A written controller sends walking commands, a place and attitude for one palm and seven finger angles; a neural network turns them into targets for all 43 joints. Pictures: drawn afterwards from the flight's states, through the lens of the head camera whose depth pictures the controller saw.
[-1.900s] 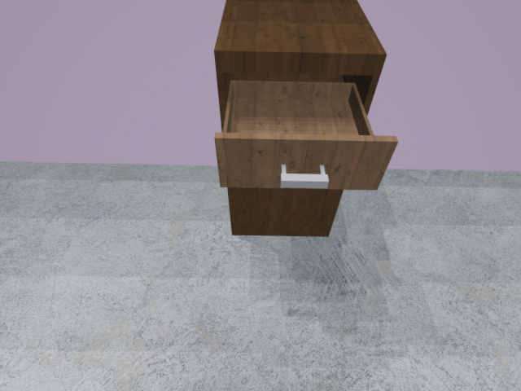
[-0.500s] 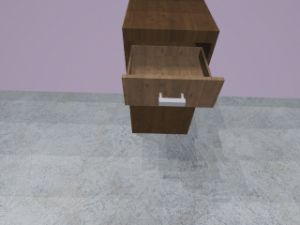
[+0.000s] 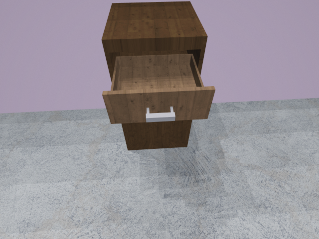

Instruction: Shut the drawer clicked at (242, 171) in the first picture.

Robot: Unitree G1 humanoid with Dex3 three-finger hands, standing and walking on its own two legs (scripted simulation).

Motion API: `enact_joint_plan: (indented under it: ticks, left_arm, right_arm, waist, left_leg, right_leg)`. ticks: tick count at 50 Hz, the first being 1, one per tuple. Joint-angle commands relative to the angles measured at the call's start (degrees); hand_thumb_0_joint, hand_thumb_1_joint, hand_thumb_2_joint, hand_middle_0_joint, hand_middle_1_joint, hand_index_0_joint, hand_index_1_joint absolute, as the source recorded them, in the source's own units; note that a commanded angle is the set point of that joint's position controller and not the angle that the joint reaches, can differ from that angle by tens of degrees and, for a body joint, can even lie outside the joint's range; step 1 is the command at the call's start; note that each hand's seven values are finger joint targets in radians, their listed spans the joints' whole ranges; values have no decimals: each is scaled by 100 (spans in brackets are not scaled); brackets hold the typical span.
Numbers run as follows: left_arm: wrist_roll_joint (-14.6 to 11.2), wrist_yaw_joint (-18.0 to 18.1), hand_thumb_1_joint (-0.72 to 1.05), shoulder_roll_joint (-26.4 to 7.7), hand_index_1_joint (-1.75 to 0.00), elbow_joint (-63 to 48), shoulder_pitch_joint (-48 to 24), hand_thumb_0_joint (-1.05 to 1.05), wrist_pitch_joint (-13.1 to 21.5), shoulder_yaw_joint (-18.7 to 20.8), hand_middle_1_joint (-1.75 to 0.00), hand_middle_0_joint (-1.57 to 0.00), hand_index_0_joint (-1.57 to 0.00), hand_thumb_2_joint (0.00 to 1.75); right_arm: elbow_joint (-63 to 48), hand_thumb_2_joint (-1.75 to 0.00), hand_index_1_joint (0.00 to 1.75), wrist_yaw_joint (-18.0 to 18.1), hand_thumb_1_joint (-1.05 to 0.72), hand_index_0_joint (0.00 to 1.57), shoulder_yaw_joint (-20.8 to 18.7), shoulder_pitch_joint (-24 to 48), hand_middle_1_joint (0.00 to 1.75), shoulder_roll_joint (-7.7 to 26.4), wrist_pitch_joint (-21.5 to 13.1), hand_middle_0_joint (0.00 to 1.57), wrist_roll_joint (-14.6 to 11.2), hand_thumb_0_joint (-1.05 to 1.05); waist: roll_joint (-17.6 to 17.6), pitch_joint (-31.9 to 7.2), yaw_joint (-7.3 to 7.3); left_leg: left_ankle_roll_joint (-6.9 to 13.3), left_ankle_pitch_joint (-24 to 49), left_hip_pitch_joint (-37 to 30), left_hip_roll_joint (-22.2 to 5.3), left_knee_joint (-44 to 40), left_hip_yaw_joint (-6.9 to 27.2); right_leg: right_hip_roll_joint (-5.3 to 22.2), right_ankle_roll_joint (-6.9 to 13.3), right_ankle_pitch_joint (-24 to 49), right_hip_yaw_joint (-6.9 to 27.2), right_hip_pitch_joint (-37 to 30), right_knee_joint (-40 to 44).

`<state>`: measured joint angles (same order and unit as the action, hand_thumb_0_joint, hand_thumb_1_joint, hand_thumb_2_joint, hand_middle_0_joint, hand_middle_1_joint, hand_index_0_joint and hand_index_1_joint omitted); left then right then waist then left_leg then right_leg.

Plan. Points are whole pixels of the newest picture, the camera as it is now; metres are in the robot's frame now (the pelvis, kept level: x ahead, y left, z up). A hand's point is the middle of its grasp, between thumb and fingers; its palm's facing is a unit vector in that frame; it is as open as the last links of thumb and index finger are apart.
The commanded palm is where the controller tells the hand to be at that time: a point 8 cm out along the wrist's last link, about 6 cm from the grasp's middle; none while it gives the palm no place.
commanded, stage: take the last steps up to it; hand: left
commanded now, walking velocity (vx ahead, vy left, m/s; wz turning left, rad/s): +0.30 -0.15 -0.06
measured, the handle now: (160, 113) +0.55 +0.03 -0.05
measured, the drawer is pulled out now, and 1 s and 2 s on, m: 0.28 0.28 0.28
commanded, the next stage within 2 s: come to a stop and stand still in 0.58 s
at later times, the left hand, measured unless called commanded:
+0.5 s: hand out of the picture +0.11 +0.12 -0.20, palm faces +0.03 -1.00 -0.08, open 7.4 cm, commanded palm none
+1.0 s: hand (141, 177) +0.35 +0.08 -0.17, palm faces -0.05 -0.97 -0.22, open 7.2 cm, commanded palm none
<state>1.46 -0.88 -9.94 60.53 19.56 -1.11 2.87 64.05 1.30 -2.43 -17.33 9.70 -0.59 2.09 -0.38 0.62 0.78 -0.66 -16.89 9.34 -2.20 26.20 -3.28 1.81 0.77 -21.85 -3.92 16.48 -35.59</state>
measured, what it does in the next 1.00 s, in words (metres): walks ahead: left foot, then right foot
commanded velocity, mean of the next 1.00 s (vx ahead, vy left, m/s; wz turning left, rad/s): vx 0.07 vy -0.05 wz -0.01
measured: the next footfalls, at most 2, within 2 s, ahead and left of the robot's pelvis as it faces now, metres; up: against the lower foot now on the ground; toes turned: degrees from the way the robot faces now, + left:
left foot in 0.44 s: +0.25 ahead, +0.05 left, +0.00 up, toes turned +8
right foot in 0.90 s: +0.33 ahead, -0.23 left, +0.00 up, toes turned -9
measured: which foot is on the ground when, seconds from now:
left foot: down 0.00-0.02, up 0.04-0.42, down 0.44-0.92, up 0.94-1.00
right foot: down 0.00-0.44, up 0.46-0.88, down 0.90-1.00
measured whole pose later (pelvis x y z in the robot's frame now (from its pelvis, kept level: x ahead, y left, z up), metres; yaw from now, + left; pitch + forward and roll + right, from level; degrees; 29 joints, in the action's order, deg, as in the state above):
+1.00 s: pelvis +0.26 -0.08 -0.01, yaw -2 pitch +0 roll +0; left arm 1.3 2.3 -8.0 57.1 8.5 0.6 1.9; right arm 62.7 1.7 -3.3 -17.1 9.0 2.4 0.6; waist -1.7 5.0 2.8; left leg -2.0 -32.1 18.2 -2.7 50.6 -3.4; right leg 4.5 -0.9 -14.6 -5.3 19.1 -33.9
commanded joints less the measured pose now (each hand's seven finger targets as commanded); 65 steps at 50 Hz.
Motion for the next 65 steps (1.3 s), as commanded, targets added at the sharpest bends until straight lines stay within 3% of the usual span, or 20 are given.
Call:
enact_joint_plan:
  ticks: [1, 3, 8, 16, 20, 21, 22, 23, 25, 28, 31, 41, 44, 46, 49, 52, 60, 61, 63, 65]
  left_arm:
    - [51, 70, 90, -919, -30, 148, 1443, 0, 218, 229, -30, -20, -20, 90]
    - [-32, 151, 90, -866, -30, 111, 1391, 0, 253, 181, -30, -20, -20, 90]
    - [11, 215, 90, -447, -30, -21, 643, 0, 387, 22, -30, -20, -20, 90]
    - [36, 239, 90, -459, -30, 187, 886, 0, 382, -28, -30, -20, -20, 90]
    - [-48, 191, 90, -506, -30, 83, 614, 0, 363, 2, -30, -20, -20, 90]
    - [-85, 164, 90, -372, -30, 0, 693, 0, 361, 19, -30, -20, -20, 90]
    - [-131, 119, 90, -52, -30, -113, 845, 0, 368, -58, -30, -20, -20, 90]
    - [-29, 179, 90, -438, -30, -184, 612, 0, 316, 40, -30, -20, -20, 90]
    - [49, 149, 90, -278, -30, -328, 199, 0, 236, 76, -30, -20, -20, 90]
    - [78, 42, 90, -69, -30, -243, 407, 0, 70, 93, -30, -20, -20, 90]
    - [70, 21, 90, 24, -30, -310, 392, 0, -34, 100, -30, -20, -20, 90]
    - [-1, 194, 90, -64, -30, -518, -471, 0, 45, -55, -30, -20, -20, 90]
    - [39, 294, 90, -684, -30, -361, 80, 0, 179, 77, -30, -20, -20, 90]
    - [14, 315, 90, -1136, -30, -360, 110, 0, 209, 126, -30, -20, -20, 90]
    - [16, 379, 90, -970, -30, -369, -275, 0, 186, 150, -30, -20, -20, 90]
    - [36, 452, 90, -973, -30, -534, -552, 0, 97, 193, -30, -20, -20, 90]
    - [127, 429, 90, -1137, -30, -873, -936, 0, -42, 226, -30, -20, -20, 90]
    - [35, 651, 90, -1231, -30, -856, -1009, 0, 60, 137, -30, -20, -20, 90]
    - [-97, 486, 90, -525, -30, -950, -553, 0, -105, -66, -30, -20, -20, 90]
    - [-22, 356, 90, -494, -30, -968, -373, 0, -207, -68, -30, -20, -20, 90]
  right_arm:
    - [-484, -90, 30, 63, -90, 20, -75, 293, 30, 372, -126, 20, -105, 0]
    - [-665, -90, 30, -8, -90, 20, -123, 703, 30, 563, -141, 20, -73, 0]
    - [-535, -90, 30, -83, -90, 20, -131, 600, 30, 400, -52, 20, -40, 0]
    - [-771, -90, 30, -102, -90, 20, -75, 1172, 30, 222, -109, 20, -87, 0]
    - [-302, -90, 30, 63, -90, 20, -127, -265, 30, 456, -265, 20, -72, 0]
    - [-190, -90, 30, 140, -90, 20, -229, -940, 30, 889, -292, 20, -21, 0]
    - [-148, -90, 30, 180, -90, 20, -337, -1354, 30, 1425, -315, 20, 28, 0]
    - [-151, -90, 30, 183, -90, 20, -268, -1238, 30, 1344, -227, 20, -50, 0]
    - [-442, -90, 30, 195, -90, 20, -154, -355, 30, 895, -275, 20, -58, 0]
    - [-508, -90, 30, 154, -90, 20, -68, 119, 30, 531, -373, 20, -40, 0]
    - [-545, -90, 30, 130, -90, 20, -123, 82, 30, 593, -396, 20, -31, 0]
    - [-361, -90, 30, 88, -90, 20, -137, -305, 30, 754, -107, 20, -29, 0]
    - [-376, -90, 30, 59, -90, 20, -157, -442, 30, 468, -24, 20, -127, 0]
    - [-421, -90, 30, 88, -90, 20, -154, -708, 30, 174, 121, 20, -215, 0]
    - [-382, -90, 30, 98, -90, 20, -195, -418, 30, 257, 295, 20, -176, 0]
    - [-480, -90, 30, 57, -90, 20, -233, -136, 30, 328, 370, 20, -156, 0]
    - [-540, -90, 30, -62, -90, 20, -169, -318, 30, 135, 269, 20, -181, 0]
    - [-965, -90, 30, -70, -90, 20, -213, -613, 30, 626, 59, 20, -233, 0]
    - [-1274, -90, 30, -44, -90, 20, -149, -80, 30, 959, -9, 20, -103, 0]
    - [-1557, -90, 30, 45, -90, 20, -116, 138, 30, 1236, 81, 20, 32, 0]
  waist:
    - [1977, 279, -643]
    - [1119, 387, -567]
    - [327, 625, -110]
    - [677, 575, -166]
    - [425, -295, 466]
    - [-174, -829, 698]
    - [-1589, -1113, 653]
    - [-836, -926, 567]
    - [-404, 306, 196]
    - [-270, 407, -226]
    - [-367, 128, -277]
    - [-995, -205, 10]
    - [103, -601, -215]
    - [938, -884, -127]
    - [1742, -500, -145]
    - [1209, -352, -109]
    - [1424, -410, 17]
    - [255, -1530, 482]
    - [-2391, -817, 44]
    - [-1656, -106, -81]
  left_leg:
    - [146, -1412, 2755, 103, 1968, -403]
    - [194, -1374, 3161, -140, 3496, 83]
    - [47, -426, 2708, -393, 3903, -34]
    - [104, -200, 2289, -212, 2097, -444]
    - [312, 1023, -204, 106, 476, -659]
    - [624, 1993, -1539, -840, 283, 486]
    - [1474, 3583, -2475, -2642, -181, 2771]
    - [1845, 3343, -1744, -2938, -566, 3042]
    - [1601, 1962, -11, -2591, -1094, 2553]
    - [1184, 1968, 612, -1863, -1182, 1073]
    - [993, 2274, 628, -1501, -1143, 240]
    - [685, 3908, -325, -1258, -145, -26]
    - [122, 1720, 366, -712, 927, -175]
    - [-125, -1903, 1080, 44, 2212, -130]
    - [-215, -1842, 1586, 55, 3864, 294]
    - [-279, -1371, 1834, 119, 4356, 403]
    - [-183, -667, 393, 175, 1570, -65]
    - [-267, -403, 431, 146, 409, -302]
    - [196, 684, 88, -834, -921, 1280]
    - [887, 381, 716, -1498, -1044, 1587]
  right_leg:
    - [1384, 552, -374, 2217, -2031, 2294]
    - [1788, 1231, -432, 2800, -1754, 2603]
    - [1235, 1187, 1457, 1459, -971, 2360]
    - [931, 1081, 3554, 872, -1414, 1963]
    - [484, 693, 4893, 452, -1096, -9]
    - [197, 428, 3341, 331, -139, -1196]
    - [-418, 167, -712, 67, 1438, -3151]
    - [-315, 270, -1119, 737, 1546, -4138]
    - [40, 138, -410, 836, 1865, -4409]
    - [261, -43, 431, 771, 1578, -3973]
    - [314, -171, 855, 566, 1425, -3422]
    - [91, -225, 907, -198, 216, 183]
    - [818, -76, 3978, 464, -1200, 969]
    - [2309, 935, 7143, 1440, -1549, 890]
    - [2039, 1084, 6899, 1302, -1115, 1044]
    - [1927, 1050, 6142, 907, -901, 1012]
    - [1578, 765, 2187, 847, 160, 1159]
    - [1502, 479, 4420, 957, -1380, 126]
    - [211, -87, -477, -52, 579, -893]
    - [-102, 12, -823, 229, 1063, -2109]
